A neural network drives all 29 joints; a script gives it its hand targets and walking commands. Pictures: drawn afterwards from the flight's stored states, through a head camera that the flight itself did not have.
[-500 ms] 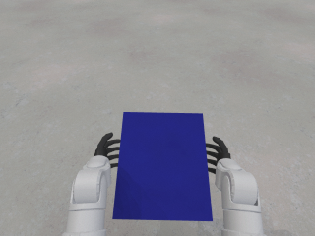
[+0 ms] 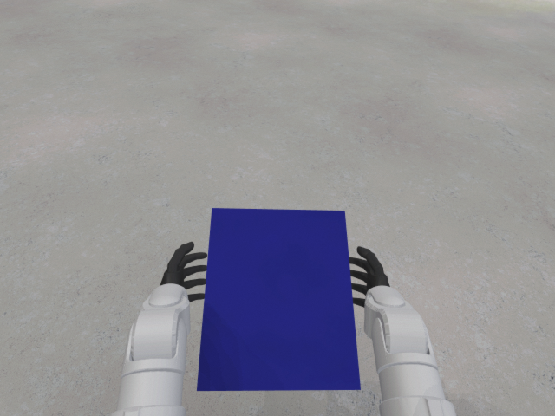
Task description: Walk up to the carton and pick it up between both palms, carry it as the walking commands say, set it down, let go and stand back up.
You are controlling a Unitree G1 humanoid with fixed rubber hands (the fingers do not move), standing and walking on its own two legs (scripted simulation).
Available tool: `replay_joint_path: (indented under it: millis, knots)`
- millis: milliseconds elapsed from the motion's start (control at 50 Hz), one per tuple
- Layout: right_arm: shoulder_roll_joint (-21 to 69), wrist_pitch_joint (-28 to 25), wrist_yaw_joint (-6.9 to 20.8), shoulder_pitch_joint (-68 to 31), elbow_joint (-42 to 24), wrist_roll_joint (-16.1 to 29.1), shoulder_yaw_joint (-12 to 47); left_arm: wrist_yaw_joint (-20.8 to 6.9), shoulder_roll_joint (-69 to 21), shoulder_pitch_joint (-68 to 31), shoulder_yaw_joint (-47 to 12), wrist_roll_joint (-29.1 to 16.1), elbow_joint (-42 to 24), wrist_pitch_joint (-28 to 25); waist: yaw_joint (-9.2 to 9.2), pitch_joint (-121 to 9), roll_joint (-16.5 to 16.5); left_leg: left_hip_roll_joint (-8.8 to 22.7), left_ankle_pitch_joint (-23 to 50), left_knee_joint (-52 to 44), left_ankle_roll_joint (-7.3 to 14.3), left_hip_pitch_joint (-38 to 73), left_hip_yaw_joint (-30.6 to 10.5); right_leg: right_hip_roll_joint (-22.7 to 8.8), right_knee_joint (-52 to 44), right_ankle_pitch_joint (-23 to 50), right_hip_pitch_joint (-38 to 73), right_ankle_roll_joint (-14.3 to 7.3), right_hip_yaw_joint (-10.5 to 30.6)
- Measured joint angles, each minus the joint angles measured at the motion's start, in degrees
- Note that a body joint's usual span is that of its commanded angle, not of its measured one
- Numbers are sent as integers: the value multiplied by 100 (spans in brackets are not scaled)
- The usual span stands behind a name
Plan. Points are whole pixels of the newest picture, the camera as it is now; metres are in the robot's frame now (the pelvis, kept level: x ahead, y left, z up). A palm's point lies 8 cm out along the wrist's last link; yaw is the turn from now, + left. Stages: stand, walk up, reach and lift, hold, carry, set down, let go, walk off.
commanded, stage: hold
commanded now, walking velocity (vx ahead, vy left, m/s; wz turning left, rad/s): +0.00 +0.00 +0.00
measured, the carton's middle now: (275, 300) +0.32 +0.04 -0.04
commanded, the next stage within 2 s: set down in 0.36 s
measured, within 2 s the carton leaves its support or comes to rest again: neither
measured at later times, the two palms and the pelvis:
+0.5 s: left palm (188, 270) +0.30 +0.18 +0.04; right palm (373, 275) +0.33 -0.10 +0.05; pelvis +0.02 +0.02 +0.01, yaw +0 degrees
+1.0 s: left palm (190, 288) +0.31 +0.19 -0.03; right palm (361, 298) +0.34 -0.11 -0.04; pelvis +0.03 +0.01 +0.00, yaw +1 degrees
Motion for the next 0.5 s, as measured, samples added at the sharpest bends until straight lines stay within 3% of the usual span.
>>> replay_joint_path:
  millis: [100,160,280,420,460,500]
  knots:
    - [126,-221,-19,-518,496,-115,-525,-51,-124,-615,330,258,473,-98,136,-179,130,-170,-52,47,132,137,-23,-40,-5,36,103,110,200]
    - [162,-257,188,-795,929,-396,-702,-32,-202,-890,686,482,907,-183,136,-256,221,-294,-79,37,242,287,-61,-88,0,-31,236,155,291]
    - [2,-86,666,-1250,1635,-877,-803,424,-288,-1111,964,539,1562,-215,-35,-102,201,-475,-28,-64,301,495,-171,-120,35,-188,457,113,419]
    - [-146,-158,747,-1343,1485,-768,-641,818,-197,-851,490,52,1453,-170,-413,145,323,-488,23,-149,281,369,-302,-115,-187,-29,427,236,375]
    - [-98,-173,435,-1095,1201,-645,-509,972,-175,-767,266,-59,1468,-253,-463,77,341,-449,25,-222,265,360,-307,-86,-292,2,425,214,374]
    - [39,-212,-162,-742,901,-464,-371,994,-141,-657,68,-126,1497,-338,-405,-53,293,-402,12,-332,241,415,-252,-47,-341,-2,425,171,433]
